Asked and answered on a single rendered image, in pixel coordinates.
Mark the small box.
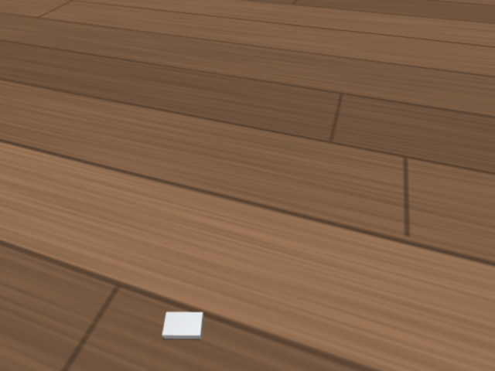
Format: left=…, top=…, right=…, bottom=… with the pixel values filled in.
left=162, top=312, right=204, bottom=339

